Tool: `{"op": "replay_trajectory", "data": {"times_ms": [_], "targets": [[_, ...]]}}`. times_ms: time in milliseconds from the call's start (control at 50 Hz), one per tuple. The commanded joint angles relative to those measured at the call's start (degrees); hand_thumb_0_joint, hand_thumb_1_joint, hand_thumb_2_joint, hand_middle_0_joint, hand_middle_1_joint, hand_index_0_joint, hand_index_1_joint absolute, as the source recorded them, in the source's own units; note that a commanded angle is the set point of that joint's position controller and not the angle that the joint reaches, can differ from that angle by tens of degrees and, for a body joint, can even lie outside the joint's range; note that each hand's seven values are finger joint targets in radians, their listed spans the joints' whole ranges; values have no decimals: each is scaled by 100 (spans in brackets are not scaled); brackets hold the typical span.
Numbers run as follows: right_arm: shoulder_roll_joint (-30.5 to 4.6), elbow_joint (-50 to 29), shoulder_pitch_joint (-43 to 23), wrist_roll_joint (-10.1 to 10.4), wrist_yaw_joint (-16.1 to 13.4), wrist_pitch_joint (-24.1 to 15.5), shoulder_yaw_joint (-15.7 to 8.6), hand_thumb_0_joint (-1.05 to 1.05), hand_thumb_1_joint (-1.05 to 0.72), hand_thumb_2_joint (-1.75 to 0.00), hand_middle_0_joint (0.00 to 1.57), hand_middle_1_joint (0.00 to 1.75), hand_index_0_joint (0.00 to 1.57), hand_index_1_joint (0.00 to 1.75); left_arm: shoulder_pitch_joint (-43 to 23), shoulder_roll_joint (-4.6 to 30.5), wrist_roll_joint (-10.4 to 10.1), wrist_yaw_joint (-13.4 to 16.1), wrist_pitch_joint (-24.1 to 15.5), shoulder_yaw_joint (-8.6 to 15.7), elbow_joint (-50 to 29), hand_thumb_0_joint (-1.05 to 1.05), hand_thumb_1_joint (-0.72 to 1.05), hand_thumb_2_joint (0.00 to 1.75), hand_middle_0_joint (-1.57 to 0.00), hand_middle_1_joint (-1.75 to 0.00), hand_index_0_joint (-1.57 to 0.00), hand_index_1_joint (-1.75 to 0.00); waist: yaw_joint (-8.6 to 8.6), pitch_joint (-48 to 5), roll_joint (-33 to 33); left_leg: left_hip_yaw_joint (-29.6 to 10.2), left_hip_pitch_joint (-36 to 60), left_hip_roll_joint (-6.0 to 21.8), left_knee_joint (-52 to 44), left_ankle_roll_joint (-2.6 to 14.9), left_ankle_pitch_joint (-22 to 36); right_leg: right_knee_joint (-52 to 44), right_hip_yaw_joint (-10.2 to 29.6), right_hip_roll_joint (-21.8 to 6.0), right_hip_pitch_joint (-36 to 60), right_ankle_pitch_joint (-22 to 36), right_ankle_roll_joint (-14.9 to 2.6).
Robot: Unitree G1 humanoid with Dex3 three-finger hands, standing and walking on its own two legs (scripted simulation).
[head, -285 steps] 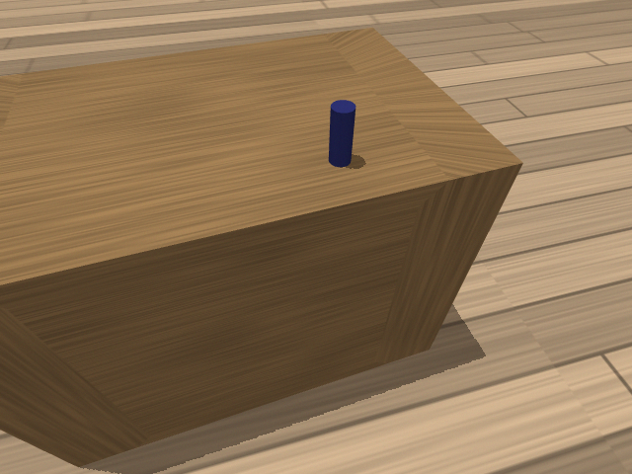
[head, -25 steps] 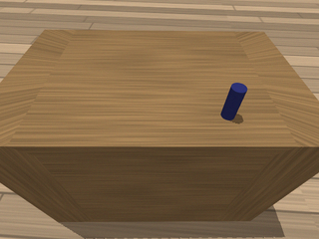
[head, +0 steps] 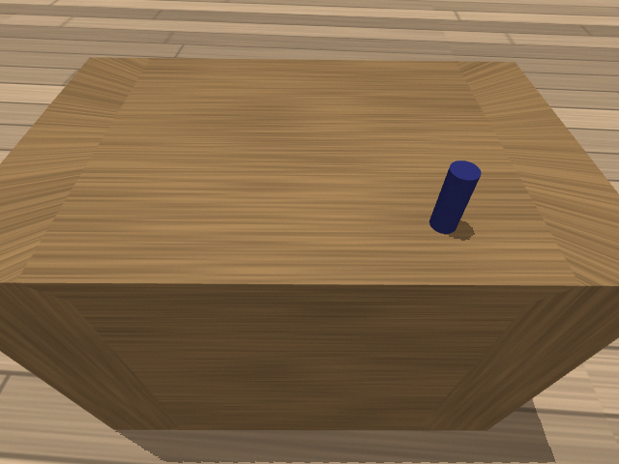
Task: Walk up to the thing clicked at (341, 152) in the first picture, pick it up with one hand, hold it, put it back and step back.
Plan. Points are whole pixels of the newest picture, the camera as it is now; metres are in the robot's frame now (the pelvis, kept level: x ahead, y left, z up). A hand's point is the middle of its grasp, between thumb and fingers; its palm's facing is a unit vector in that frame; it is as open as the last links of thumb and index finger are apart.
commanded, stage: stand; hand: right
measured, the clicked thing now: (453, 199) +0.46 -0.22 +0.08
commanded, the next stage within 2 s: rise first in 0.48 s
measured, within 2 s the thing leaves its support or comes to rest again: neither
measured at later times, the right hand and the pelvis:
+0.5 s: hand out of the picture +0.08 -0.26 -0.16, palm faces -0.01 +0.94 -0.34, open 7.4 cm; pelvis +0.00 +0.00 +0.00, yaw +0 degrees
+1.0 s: hand (515, 431) +0.18 -0.26 -0.08, palm faces +0.23 +0.91 -0.34, open 14.5 cm; pelvis +0.00 -0.01 -0.01, yaw -1 degrees
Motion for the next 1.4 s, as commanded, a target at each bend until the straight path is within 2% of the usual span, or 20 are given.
{"op": "replay_trajectory", "data": {"times_ms": [0,240,420,560,580,600,620,640,660,700,760,820,860,960,1000,1020,1040,1220,1280,1380], "targets": [[-1251,-371,-303,21,-74,-113,-220,0,-90,-90,20,30,20,30,-139,1227,-26,71,-112,241,-345,0,90,90,-20,-30,-20,-30,9,-556,-11,-538,583,707,-177,185,961,-281,238,-515,-412,783,-329],[-1260,-343,-236,21,-72,-87,-214,0,-90,-90,20,30,20,30,-98,1228,-20,73,-89,243,-326,0,90,90,-20,-30,-20,-30,-18,-298,45,-561,367,662,-313,166,331,-345,260,-493,-514,453,-349],[-1244,-361,-235,29,-77,-107,-204,0,-90,-90,20,30,20,30,-108,1222,-36,80,-119,243,-357,0,90,90,-20,-30,-20,-30,-6,-496,-12,-541,537,708,-168,178,1011,-291,269,-519,-383,868,-320],[-1274,-367,-256,20,-85,-94,-210,0,-82,-82,12,22,12,22,-124,1211,-23,82,-109,241,-375,0,82,82,-12,-22,-12,-22,-8,-425,4,-524,488,689,-184,153,820,-344,263,-513,-429,735,-325],[-254,-2378,-2267,396,-151,-543,-19,0,-74,-74,6,14,5,14,-2135,298,-487,114,-784,162,-2386,0,74,74,-4,-14,-4,-14,114,-654,-431,124,-263,80,284,-3,257,353,-385,236,-1201,424,-259],[-524,-2697,-2068,635,-254,-805,-64,0,-66,-66,6,6,5,6,-2245,418,-647,228,-881,64,-2516,0,66,66,-2,-6,0,-6,-148,-794,113,179,213,24,20,-25,-334,135,-343,206,-1009,6,-282],[-992,-1897,-1335,567,-353,-759,-306,0,-58,-58,6,4,5,4,-1663,802,-642,327,-854,287,-1923,0,58,58,-2,-2,0,-5,-187,-389,249,186,57,34,-91,-35,-666,96,-389,253,-1215,-247,-320],[-1183,-1410,-865,545,-391,-652,-569,0,-50,-50,6,4,5,4,-1206,1089,-638,362,-771,606,-1564,0,50,50,-2,-2,0,-5,-67,-135,261,216,-285,69,44,-45,-646,201,-438,292,-1285,-317,-314],[-1316,-1420,-857,535,-435,-623,-800,0,-42,-42,6,4,5,4,-989,1190,-608,404,-714,884,-1633,0,44,42,-2,-3,0,-5,-26,-714,309,241,-126,80,193,-81,-289,358,-421,301,-1187,5,-334],[-1232,-2080,-938,482,-513,-747,-847,0,-31,-26,6,4,5,4,-878,877,-563,468,-759,718,-1672,0,35,26,-3,-3,-2,-4,-81,-1388,63,217,137,99,341,-45,346,474,-402,283,-1008,607,-293],[-1060,-2182,574,290,-480,-610,-1242,0,-17,-19,6,4,5,4,-91,498,-316,427,-673,974,-1259,0,22,18,-4,-4,-4,-4,-193,-1460,-213,205,226,34,455,41,823,475,-393,316,-1088,1087,-270],[-982,-3275,285,300,-480,-584,-1138,0,1,-15,5,5,5,5,-134,399,-307,437,-637,903,-1910,0,5,12,-5,-4,-6,-3,-32,-1668,-285,246,421,-7,309,2,1066,382,-421,308,-892,1245,-238],[-664,-3620,451,329,-430,-523,-960,0,13,-12,5,5,5,5,-132,209,-344,412,-596,765,-2276,0,-6,10,-5,-4,-5,-3,-74,-1330,-119,304,302,-31,232,-12,853,282,-417,270,-1018,1051,-242],[-620,-5169,287,357,-478,-640,-956,0,37,-8,4,5,4,5,-471,119,-337,488,-733,661,-3336,0,-34,7,-6,-4,-5,-5,-93,-1018,-126,328,179,6,99,11,434,184,-391,244,-914,725,-267],[-753,-5446,464,329,-528,-658,-1086,0,47,-6,4,5,4,5,-336,322,-312,554,-772,770,-3614,0,-46,4,-6,-5,-6,-5,-83,-1099,-26,346,218,8,125,8,577,183,-381,259,-718,881,-277],[-659,-6042,353,334,-526,-719,-1010,0,49,-5,4,5,4,5,-432,59,-320,538,-814,549,-3992,0,-50,4,-7,-5,-6,-5,-144,-1173,-60,354,310,7,140,17,586,179,-365,256,-656,923,-271],[-897,-6051,563,328,-565,-724,-1284,0,53,-4,3,6,4,6,-186,194,-305,561,-819,666,-3965,0,-53,3,-7,-5,-6,-6,-141,-1186,-114,362,335,3,160,21,685,205,-360,263,-627,1051,-274],[-720,-7233,1601,344,-404,-791,-1643,0,61,-2,3,6,4,6,826,-171,-270,348,-724,759,-3680,0,-55,1,-6,-4,-5,-4,-200,-698,-366,443,471,-16,236,40,1243,237,-381,240,-596,1797,-211],[-677,-7550,1725,369,-288,-816,-1693,0,61,-2,3,6,4,6,794,111,-270,281,-700,1083,-3749,0,-55,1,-6,-4,-5,-4,-89,-606,-179,445,394,-10,196,10,1208,228,-397,244,-542,1674,-243],[-546,-8353,1477,365,-258,-979,-1615,0,61,-2,3,6,4,6,-70,190,-247,247,-788,1156,-4013,0,-56,2,-5,-4,-5,-4,-223,-584,-177,475,437,-35,180,47,784,118,-285,171,-555,1409,-201]]}}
